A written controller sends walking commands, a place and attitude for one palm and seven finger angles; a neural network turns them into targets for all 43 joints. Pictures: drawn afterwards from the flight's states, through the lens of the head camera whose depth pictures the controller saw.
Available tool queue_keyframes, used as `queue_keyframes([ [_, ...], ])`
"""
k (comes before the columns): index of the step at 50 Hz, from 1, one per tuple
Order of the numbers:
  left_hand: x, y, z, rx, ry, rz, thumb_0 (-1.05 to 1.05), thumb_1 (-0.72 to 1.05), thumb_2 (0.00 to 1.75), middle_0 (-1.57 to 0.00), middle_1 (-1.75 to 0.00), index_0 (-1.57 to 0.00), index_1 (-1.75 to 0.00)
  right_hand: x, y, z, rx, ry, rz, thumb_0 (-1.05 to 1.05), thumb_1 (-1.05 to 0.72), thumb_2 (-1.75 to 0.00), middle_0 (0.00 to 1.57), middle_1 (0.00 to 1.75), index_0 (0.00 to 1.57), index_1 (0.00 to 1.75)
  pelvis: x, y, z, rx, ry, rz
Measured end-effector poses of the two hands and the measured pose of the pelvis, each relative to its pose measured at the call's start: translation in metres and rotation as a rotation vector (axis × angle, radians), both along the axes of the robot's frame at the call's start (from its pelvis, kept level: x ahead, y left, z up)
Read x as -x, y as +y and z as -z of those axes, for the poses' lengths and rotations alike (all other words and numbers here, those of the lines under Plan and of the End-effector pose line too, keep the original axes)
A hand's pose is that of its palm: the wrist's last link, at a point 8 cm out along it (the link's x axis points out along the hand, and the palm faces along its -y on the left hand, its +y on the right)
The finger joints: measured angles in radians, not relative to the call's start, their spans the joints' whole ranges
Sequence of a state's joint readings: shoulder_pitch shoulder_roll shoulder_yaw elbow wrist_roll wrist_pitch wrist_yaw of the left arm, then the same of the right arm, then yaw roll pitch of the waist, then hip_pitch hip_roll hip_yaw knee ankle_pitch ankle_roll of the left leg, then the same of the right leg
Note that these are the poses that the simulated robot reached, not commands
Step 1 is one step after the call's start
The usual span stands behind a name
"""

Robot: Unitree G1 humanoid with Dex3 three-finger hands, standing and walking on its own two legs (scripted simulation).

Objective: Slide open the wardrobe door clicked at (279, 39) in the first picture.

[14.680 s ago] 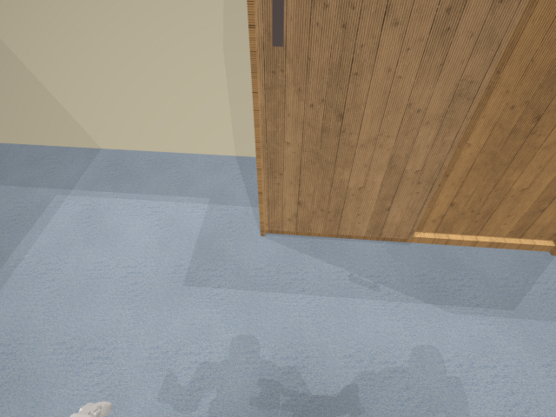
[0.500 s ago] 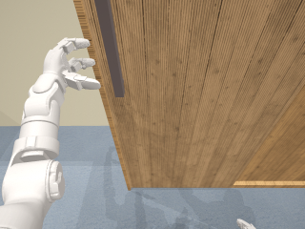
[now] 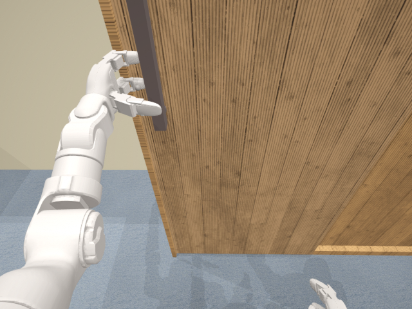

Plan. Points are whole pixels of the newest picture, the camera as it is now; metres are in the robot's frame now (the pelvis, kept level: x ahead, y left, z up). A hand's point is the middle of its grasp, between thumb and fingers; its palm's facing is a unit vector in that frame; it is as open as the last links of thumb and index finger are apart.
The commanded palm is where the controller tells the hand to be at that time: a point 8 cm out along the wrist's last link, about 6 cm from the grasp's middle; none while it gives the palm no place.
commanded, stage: feel for the door with the fingertips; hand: left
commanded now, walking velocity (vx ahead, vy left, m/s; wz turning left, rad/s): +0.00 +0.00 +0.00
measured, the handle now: (152, 63) +0.50 +0.12 +0.26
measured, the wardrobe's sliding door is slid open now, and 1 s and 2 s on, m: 0.00 0.00 0.00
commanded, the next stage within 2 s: slide the fingers in behind the handle in 0.50 s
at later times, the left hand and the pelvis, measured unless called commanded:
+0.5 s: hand (131, 81) +0.46 +0.16 +0.24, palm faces +0.02 -1.00 +0.01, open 14.0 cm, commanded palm +0.44 +0.21 +0.23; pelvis +0.00 +0.00 +0.00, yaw +0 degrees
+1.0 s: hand (134, 86) +0.45 +0.15 +0.23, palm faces +0.00 -1.00 +0.03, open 14.0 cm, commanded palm +0.43 +0.20 +0.23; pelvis +0.00 +0.01 +0.00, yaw -1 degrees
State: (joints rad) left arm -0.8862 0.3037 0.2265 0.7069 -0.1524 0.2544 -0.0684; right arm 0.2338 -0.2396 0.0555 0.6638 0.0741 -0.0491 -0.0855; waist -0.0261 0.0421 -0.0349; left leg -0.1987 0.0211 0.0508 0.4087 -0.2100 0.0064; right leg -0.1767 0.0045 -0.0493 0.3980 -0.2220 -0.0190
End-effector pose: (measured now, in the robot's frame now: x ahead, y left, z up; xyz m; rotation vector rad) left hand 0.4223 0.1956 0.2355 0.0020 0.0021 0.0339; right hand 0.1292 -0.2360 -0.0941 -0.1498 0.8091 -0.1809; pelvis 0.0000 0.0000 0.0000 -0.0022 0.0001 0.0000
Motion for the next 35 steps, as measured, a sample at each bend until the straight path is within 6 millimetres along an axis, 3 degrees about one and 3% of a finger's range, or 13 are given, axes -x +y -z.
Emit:
queue_keyframes([
  [8, -0.005, 0.003, -0.006, 0.012, -0.035, 0.012, -0.01, -0.5, 0.3, -0.3, -1.2, -0.3, -1.2, 0.023, -0.011, 0.008, 0.016, 0.071, 0.028, 0.01, -0.9, -0.9, 0.2, 0.3, 0.21, 0.3, -0.002, -0.001, 0.0, 0.0, 0.006, 0.002],
  [16, -0.008, 0.012, 0.001, 0.012, -0.008, 0.0, -0.01, -0.5, 0.3, -0.3, -1.2, -0.3, -1.2, 0.041, -0.019, 0.011, 0.034, 0.112, 0.059, 0.01, -0.9, -0.9, 0.2, 0.3, 0.21, 0.3, -0.002, 0.0, 0.0, 0.001, 0.012, 0.003],
  [35, -0.015, 0.016, -0.005, 0.02, -0.028, 0.015, -0.01, -0.5, 0.3, -0.34, -1.23, -0.32, -1.22, 0.047, -0.006, 0.012, 0.033, 0.108, 0.042, 0.01, -0.9, -0.9, 0.2, 0.3, 0.21, 0.3, 0.002, 0.008, 0.001, 0.005, 0.029, -0.001],
])
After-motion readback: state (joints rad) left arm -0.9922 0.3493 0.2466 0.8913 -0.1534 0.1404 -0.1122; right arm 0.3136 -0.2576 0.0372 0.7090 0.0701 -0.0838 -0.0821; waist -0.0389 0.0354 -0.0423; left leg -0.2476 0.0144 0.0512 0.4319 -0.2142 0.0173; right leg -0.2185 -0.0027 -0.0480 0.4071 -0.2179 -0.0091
